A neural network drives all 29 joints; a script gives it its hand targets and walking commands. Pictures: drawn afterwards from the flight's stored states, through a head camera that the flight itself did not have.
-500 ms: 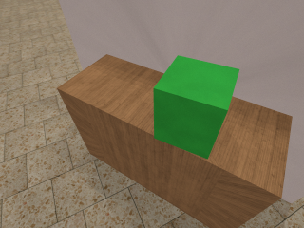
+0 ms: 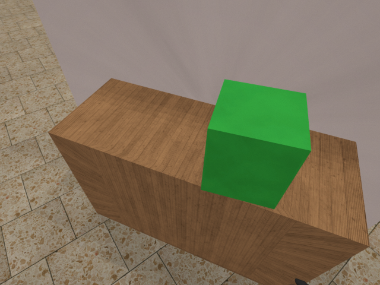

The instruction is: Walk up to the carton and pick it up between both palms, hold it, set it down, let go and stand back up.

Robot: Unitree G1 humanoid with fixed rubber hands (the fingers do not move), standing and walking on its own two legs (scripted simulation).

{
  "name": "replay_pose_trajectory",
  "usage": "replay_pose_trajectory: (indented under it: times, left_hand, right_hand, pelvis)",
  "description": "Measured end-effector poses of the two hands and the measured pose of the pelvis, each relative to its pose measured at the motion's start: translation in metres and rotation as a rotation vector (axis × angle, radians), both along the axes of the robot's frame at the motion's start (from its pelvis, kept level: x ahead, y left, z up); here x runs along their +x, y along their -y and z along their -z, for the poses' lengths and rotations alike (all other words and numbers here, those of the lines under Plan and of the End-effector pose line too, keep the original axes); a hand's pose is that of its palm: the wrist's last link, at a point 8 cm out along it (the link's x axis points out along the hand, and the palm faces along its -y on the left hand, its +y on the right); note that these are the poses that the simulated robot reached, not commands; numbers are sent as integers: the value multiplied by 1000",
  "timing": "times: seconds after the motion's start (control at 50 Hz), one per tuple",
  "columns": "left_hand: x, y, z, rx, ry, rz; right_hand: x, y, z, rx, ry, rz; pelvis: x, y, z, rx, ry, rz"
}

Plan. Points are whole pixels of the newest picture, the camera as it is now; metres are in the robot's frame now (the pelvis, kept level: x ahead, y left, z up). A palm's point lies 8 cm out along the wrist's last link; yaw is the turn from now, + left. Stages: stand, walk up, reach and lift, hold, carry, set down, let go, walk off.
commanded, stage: walk up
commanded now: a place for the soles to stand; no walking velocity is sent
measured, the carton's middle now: (249, 145) +0.49 -0.12 +0.00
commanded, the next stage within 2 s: none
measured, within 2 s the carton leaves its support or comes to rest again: neither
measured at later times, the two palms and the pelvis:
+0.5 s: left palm (110, 271) +0.19 +0.21 -0.11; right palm out of the picture +0.02 -0.27 -0.14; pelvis +0.04 -0.01 -0.01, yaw -17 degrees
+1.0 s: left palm (108, 269) +0.19 +0.22 -0.11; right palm out of the picture -0.01 -0.25 -0.12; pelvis +0.06 -0.01 +0.01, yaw -20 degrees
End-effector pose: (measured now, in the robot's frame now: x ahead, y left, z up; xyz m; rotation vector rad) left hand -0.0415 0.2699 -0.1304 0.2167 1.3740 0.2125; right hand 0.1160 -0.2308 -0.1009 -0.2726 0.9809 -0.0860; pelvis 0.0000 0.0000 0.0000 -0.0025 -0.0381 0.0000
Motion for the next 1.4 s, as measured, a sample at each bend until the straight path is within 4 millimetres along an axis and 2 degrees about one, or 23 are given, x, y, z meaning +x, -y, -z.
replay_pose_trajectory:
  times: [0.08, 0.18, 0.24, 0.34, 0.42, 0.48, 0.62, 0.72, 0.82, 1.0, 1.08, 1.18, 1.28, 1.4]
  left_hand:
    - [63, -14, -9, -7, 79, 105]
    - [114, -17, -12, -20, 125, 180]
    - [135, -6, -11, -38, 137, 221]
    - [175, 26, -11, -68, 178, 314]
    - [210, 51, -14, -56, 252, 384]
    - [226, 62, -21, -34, 303, 399]
    - [236, 59, -31, 0, 282, 414]
    - [252, 68, -21, -62, 298, 432]
    - [252, 79, -18, -114, 271, 454]
    - [233, 54, -16, -59, 149, 458]
    - [230, 48, -17, -33, 115, 460]
    - [235, 50, -17, -24, 110, 465]
    - [249, 58, -13, -10, 119, 493]
    - [264, 93, -16, -8, 161, 534]
  right_hand:
    - [-33, 9, -14, -42, -44, 117]
    - [-66, 14, -17, -68, -112, 202]
    - [-80, 13, -12, -55, -145, 236]
    - [-96, 16, 5, -13, -183, 292]
    - [-101, 27, 27, 25, -194, 320]
    - [-101, 34, 39, 42, -207, 318]
    - [-86, 31, 28, 72, -150, 352]
    - [-96, 23, 23, 58, -159, 388]
    - [-106, 20, 12, 48, -180, 416]
    - [-121, 20, 15, 53, -258, 435]
    - [-118, 22, 17, 57, -260, 443]
    - [-111, 23, 20, 58, -252, 445]
    - [-119, 41, 20, 18, -253, 484]
    - [-136, 80, 25, -6, -260, 516]
  pelvis:
    - [9, -10, -12, -19, -4, 56]
    - [19, -16, -17, -21, -12, 115]
    - [24, -17, -15, -16, -18, 152]
    - [31, -12, -9, 0, -27, 222]
    - [35, -1, 3, 25, -29, 269]
    - [36, 5, 7, 2, -18, 283]
    - [45, 10, -3, 9, -15, 316]
    - [51, 7, -3, 12, 5, 324]
    - [58, 6, -10, 12, 8, 336]
    - [64, 6, -13, 16, -3, 353]
    - [68, 7, -14, 16, -6, 363]
    - [70, 10, -13, 21, -10, 368]
    - [67, 22, -7, 46, -21, 389]
    - [60, 49, -2, 29, -18, 401]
